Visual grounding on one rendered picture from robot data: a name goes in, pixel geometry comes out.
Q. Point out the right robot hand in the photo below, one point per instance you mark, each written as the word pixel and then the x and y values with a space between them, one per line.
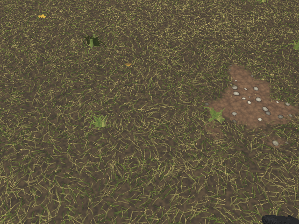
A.
pixel 273 219

